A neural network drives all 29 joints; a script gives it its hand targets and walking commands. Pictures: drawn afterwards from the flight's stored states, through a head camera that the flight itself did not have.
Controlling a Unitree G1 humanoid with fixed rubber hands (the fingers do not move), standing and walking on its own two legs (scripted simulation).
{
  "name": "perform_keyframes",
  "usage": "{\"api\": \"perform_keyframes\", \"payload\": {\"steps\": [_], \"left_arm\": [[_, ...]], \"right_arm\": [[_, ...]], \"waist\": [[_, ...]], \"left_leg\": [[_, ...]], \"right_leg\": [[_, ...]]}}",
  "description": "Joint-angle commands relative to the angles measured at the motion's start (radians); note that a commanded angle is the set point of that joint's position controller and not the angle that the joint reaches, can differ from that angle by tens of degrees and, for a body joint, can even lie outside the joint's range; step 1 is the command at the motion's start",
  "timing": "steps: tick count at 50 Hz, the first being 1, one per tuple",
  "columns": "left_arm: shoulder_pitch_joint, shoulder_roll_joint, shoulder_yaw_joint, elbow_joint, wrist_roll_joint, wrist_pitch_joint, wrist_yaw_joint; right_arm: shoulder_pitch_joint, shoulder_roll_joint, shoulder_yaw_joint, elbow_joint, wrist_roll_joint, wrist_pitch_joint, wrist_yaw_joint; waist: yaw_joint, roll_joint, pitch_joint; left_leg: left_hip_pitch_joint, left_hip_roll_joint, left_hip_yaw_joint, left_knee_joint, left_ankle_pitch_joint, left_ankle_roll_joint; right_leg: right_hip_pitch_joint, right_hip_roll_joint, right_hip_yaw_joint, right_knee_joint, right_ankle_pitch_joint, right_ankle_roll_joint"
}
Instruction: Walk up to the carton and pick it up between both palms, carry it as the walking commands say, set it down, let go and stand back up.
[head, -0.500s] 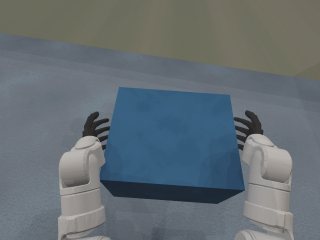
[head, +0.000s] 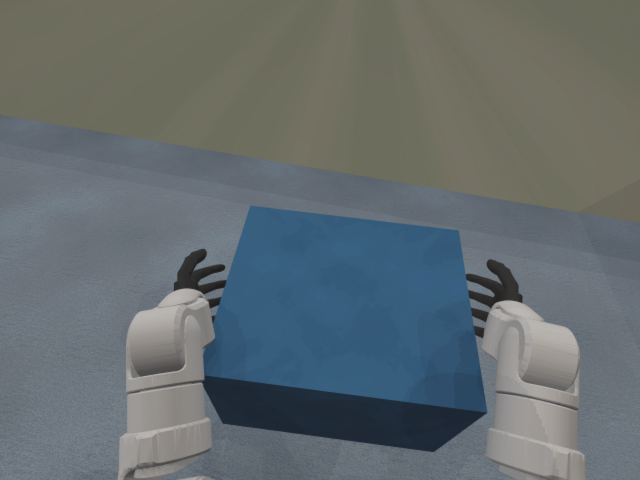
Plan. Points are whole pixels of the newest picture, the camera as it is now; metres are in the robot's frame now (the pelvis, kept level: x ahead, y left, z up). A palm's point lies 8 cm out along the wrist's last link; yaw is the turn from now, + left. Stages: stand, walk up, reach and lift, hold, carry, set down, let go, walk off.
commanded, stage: carry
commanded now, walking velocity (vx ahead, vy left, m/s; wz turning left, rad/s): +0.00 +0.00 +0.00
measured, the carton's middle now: (340, 327) +0.34 -0.02 +0.05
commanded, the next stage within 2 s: hold in 0.94 s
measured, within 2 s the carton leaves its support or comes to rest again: neither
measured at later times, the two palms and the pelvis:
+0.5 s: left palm (179, 310) +0.31 +0.19 +0.11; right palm (476, 313) +0.31 -0.18 +0.12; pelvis +0.01 +0.01 +0.00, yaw +0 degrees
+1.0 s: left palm (185, 314) +0.32 +0.18 +0.10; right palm (476, 322) +0.31 -0.18 +0.11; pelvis +0.01 +0.01 +0.00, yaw +1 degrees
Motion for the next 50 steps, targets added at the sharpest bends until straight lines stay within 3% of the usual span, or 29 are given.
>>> {"api": "perform_keyframes", "payload": {"steps": [1,5,7,8,10,12,13,16,17,18,20,23,24,26,30,31,32,33,35,36,38,42,43,44,46,47,48,49,50], "left_arm": [[-0.715,-0.845,-0.71,-0.077,-0.332,-0.017,-0.229],[-0.792,-0.854,-0.727,-0.137,-0.344,-0.027,-0.231],[-0.75,-0.878,-0.729,-0.133,-0.355,-0.029,-0.237],[-0.774,-0.9,-0.75,-0.166,-0.378,-0.032,-0.229],[-0.693,-0.889,-0.729,-0.14,-0.361,-0.02,-0.237],[-0.751,-0.905,-0.764,-0.19,-0.386,-0.022,-0.23],[-0.78,-0.884,-0.757,-0.195,-0.382,-0.019,-0.227],[-0.794,-0.919,-0.794,-0.253,-0.41,-0.029,-0.228],[-0.712,-0.936,-0.779,-0.203,-0.394,-0.026,-0.233],[-0.728,-0.908,-0.799,-0.238,-0.399,-0.02,-0.234],[-0.623,-0.895,-0.767,-0.201,-0.369,-0.011,-0.233],[-0.722,-0.916,-0.807,-0.261,-0.399,-0.023,-0.245],[-0.668,-0.902,-0.769,-0.186,-0.371,-0.016,-0.248],[-0.701,-0.875,-0.763,-0.189,-0.366,-0.019,-0.242],[-0.665,-0.894,-0.78,-0.212,-0.372,-0.018,-0.24],[-0.74,-0.888,-0.789,-0.189,-0.364,-0.021,-0.239],[-0.704,-0.883,-0.758,-0.154,-0.344,-0.023,-0.239],[-0.681,-0.885,-0.76,-0.167,-0.343,-0.021,-0.239],[-0.673,-0.876,-0.748,-0.122,-0.343,-0.024,-0.245],[-0.759,-0.854,-0.739,-0.129,-0.343,-0.031,-0.241],[-0.689,-0.861,-0.743,-0.151,-0.35,-0.024,-0.238],[-0.784,-0.858,-0.749,-0.155,-0.349,-0.033,-0.225],[-0.776,-0.84,-0.718,-0.058,-0.315,-0.042,-0.234],[-0.727,-0.854,-0.75,-0.143,-0.34,-0.036,-0.229],[-0.763,-0.841,-0.73,-0.118,-0.326,-0.041,-0.231],[-0.715,-0.872,-0.744,-0.137,-0.341,-0.036,-0.231],[-0.364,-0.521,-0.393,0.214,0.01,-0.177,-0.29],[-0.062,-0.546,-0.21,0.565,0.079,-0.251,-0.324],[-0.081,-0.545,-0.261,0.794,0.062,-0.349,-0.333]], "right_arm": [[-0.689,0.916,0.683,-0.088,0.33,0.011,0.248],[-0.763,0.935,0.708,-0.121,0.352,0.004,0.256],[-0.744,0.951,0.737,-0.154,0.36,0.002,0.253],[-0.773,0.956,0.738,-0.195,0.379,-0.006,0.25],[-0.72,0.955,0.747,-0.197,0.373,0.003,0.247],[-0.726,0.941,0.721,-0.216,0.361,-0.001,0.244],[-0.731,0.949,0.718,-0.191,0.365,0.007,0.245],[-0.761,0.975,0.762,-0.26,0.393,-0.008,0.246],[-0.742,0.976,0.781,-0.277,0.393,-0.009,0.246],[-0.648,0.968,0.738,-0.214,0.368,0.0,0.251],[-0.603,0.958,0.741,-0.22,0.368,0.007,0.249],[-0.653,0.969,0.753,-0.249,0.367,-0.007,0.258],[-0.655,0.95,0.748,-0.231,0.357,-0.003,0.256],[-0.66,0.937,0.735,-0.2,0.351,0.0,0.253],[-0.652,0.94,0.743,-0.252,0.365,-0.005,0.255],[-0.674,0.944,0.723,-0.178,0.344,-0.006,0.261],[-0.68,0.943,0.729,-0.171,0.346,-0.006,0.259],[-0.662,0.936,0.722,-0.194,0.349,-0.007,0.261],[-0.662,0.931,0.73,-0.177,0.335,-0.012,0.255],[-0.772,0.906,0.729,-0.187,0.343,-0.019,0.251],[-0.663,0.916,0.71,-0.187,0.336,-0.009,0.246],[-0.76,0.915,0.714,-0.183,0.347,-0.015,0.243],[-0.746,0.888,0.689,-0.094,0.304,-0.025,0.249],[-0.687,0.909,0.686,-0.142,0.33,-0.021,0.249],[-0.706,0.907,0.689,-0.101,0.318,-0.018,0.255],[-0.678,0.923,0.701,-0.151,0.332,-0.017,0.254],[-0.327,0.572,0.35,0.2,-0.019,-0.151,0.313],[-0.142,0.557,0.24,0.551,-0.058,-0.23,0.349],[-0.197,0.537,0.298,0.63,-0.047,-0.33,0.355]], "waist": [[0.022,-0.03,-0.268],[0.024,0.008,-0.299],[0.023,-0.04,-0.312],[0.019,0.018,-0.308],[0.021,-0.016,-0.325],[0.02,0.056,-0.32],[0.02,0.011,-0.315],[0.011,0.059,-0.38],[0.014,0.019,-0.4],[0.013,0.059,-0.37],[0.018,0.048,-0.395],[0.014,0.061,-0.371],[0.02,0.017,-0.363],[0.013,-0.008,-0.37],[0.02,0.05,-0.344],[0.018,0.095,-0.328],[0.021,0.04,-0.307],[0.022,0.06,-0.313],[0.02,-0.01,-0.346],[0.018,0.015,-0.309],[0.017,0.021,-0.303],[0.021,0.056,-0.272],[0.022,0.036,-0.283],[0.02,0.098,-0.277],[0.022,0.036,-0.27],[0.022,0.053,-0.297],[0.028,0.116,0.194],[0.025,0.091,0.188],[0.049,0.102,0.126]], "left_leg": [[0.014,0.105,-0.151,-0.081,-0.092,0.021],[0.026,0.119,-0.169,-0.106,-0.12,0.039],[0.026,0.112,-0.148,-0.077,-0.069,0.02],[0.041,0.106,-0.146,-0.073,-0.055,0.022],[0.029,0.108,-0.146,-0.068,-0.045,0.023],[0.034,0.111,-0.161,-0.084,-0.056,0.029],[0.028,0.115,-0.149,-0.08,-0.057,0.026],[0.118,0.127,-0.146,-0.035,0.223,0.019],[0.126,0.128,-0.129,-0.008,0.258,0.015],[0.103,0.129,-0.14,-0.026,0.266,0.021],[0.126,0.115,-0.13,-0.009,0.236,0.019],[0.108,0.13,-0.135,-0.028,0.251,0.018],[0.086,0.118,-0.125,-0.024,0.146,0.022],[0.087,0.12,-0.128,-0.022,0.169,0.018],[0.07,0.129,-0.165,-0.082,0.074,0.034],[0.067,0.142,-0.169,-0.098,0.098,0.041],[0.043,0.14,-0.161,-0.094,0.068,0.03],[0.044,0.138,-0.157,-0.102,0.048,0.035],[0.056,0.136,-0.149,-0.065,0.085,0.034],[0.041,0.124,-0.145,-0.068,0.069,0.029],[0.052,0.119,-0.146,-0.072,0.034,0.026],[0.021,0.135,-0.179,-0.119,0.022,0.037],[0.031,0.134,-0.163,-0.115,0.025,0.03],[0.047,0.126,-0.15,-0.115,0.023,0.026],[0.02,0.14,-0.16,-0.114,-0.007,0.035],[0.031,0.134,-0.167,-0.104,-0.005,0.04],[0.003,-0.02,-0.243,-0.289,-0.214,0.044],[-0.028,-0.025,-0.241,-0.283,-0.193,0.042],[-0.015,-0.02,-0.249,-0.299,-0.16,0.037]], "right_leg": [[0.145,-0.141,0.133,-0.11,-0.137,-0.016],[0.152,-0.134,0.125,-0.107,-0.161,-0.011],[0.173,-0.131,0.117,-0.099,-0.103,-0.012],[0.166,-0.136,0.124,-0.1,-0.073,-0.013],[0.196,-0.138,0.109,-0.078,-0.027,-0.015],[0.178,-0.135,0.119,-0.077,-0.053,-0.023],[0.185,-0.137,0.107,-0.069,-0.033,-0.027],[0.21,-0.135,0.078,0.005,0.222,-0.026],[0.223,-0.134,0.064,0.015,0.259,-0.022],[0.209,-0.134,0.06,0.023,0.223,-0.022],[0.227,-0.146,0.071,0.014,0.217,-0.028],[0.213,-0.14,0.058,0.018,0.19,-0.026],[0.221,-0.143,0.071,-0.004,0.159,-0.024],[0.224,-0.148,0.068,0.009,0.2,-0.033],[0.191,-0.132,0.068,-0.005,0.052,-0.025],[0.186,-0.122,0.05,0.004,0.039,-0.025],[0.193,-0.122,0.05,0.0,0.056,-0.03],[0.192,-0.119,0.053,-0.002,0.04,-0.028],[0.226,-0.128,0.051,-0.006,0.105,-0.03],[0.211,-0.132,0.068,-0.001,0.122,-0.028],[0.178,-0.139,0.075,-0.008,0.087,-0.031],[0.182,-0.125,0.07,-0.008,0.029,-0.038],[0.187,-0.121,0.051,-0.003,0.027,-0.031],[0.166,-0.119,0.06,-0.006,0.034,-0.033],[0.169,-0.121,0.05,-0.01,-0.002,-0.029],[0.188,-0.118,0.069,-0.016,0.01,-0.031],[0.44,0.015,0.018,-0.102,-0.241,-0.019],[0.414,0.011,-0.008,-0.091,-0.235,-0.011],[0.396,0.002,0.018,-0.086,-0.235,-0.028]]}}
